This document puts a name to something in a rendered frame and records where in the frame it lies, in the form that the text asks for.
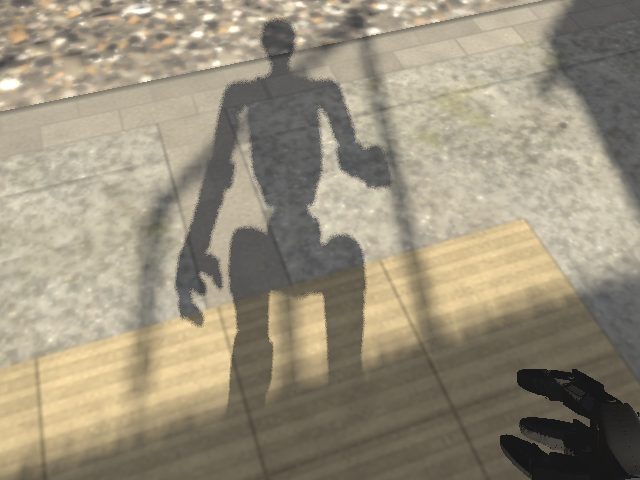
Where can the robot right hand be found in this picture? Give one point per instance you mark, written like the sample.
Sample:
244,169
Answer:
607,450

